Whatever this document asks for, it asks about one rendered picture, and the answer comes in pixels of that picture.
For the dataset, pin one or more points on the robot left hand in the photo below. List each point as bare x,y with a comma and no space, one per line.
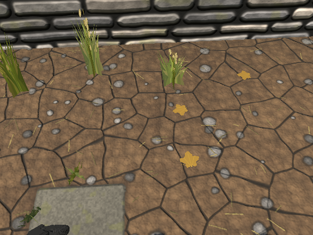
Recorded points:
57,229

